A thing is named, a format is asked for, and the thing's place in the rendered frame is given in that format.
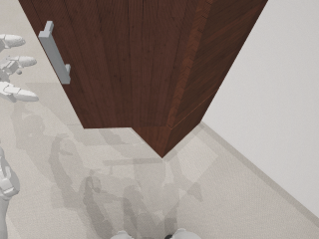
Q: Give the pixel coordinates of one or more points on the left robot hand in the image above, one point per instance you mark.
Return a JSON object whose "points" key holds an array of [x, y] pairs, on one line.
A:
{"points": [[9, 65]]}

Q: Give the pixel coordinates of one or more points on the robot right shin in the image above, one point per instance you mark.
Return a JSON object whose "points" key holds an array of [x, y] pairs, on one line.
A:
{"points": [[179, 230]]}

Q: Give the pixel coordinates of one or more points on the cupboard door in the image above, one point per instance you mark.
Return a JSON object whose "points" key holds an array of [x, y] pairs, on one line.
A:
{"points": [[125, 55]]}

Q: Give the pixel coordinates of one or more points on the handle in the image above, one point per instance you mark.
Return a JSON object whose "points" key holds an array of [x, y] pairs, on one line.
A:
{"points": [[50, 47]]}

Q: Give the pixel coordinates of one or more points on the left robot upper arm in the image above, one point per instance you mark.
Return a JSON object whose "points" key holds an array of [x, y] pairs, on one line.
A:
{"points": [[9, 186]]}

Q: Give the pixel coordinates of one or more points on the robot left shin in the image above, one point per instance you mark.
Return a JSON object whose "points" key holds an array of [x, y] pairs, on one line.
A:
{"points": [[122, 232]]}

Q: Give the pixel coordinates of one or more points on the robot shin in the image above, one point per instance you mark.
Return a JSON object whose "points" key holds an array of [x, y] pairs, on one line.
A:
{"points": [[122, 232], [179, 230]]}

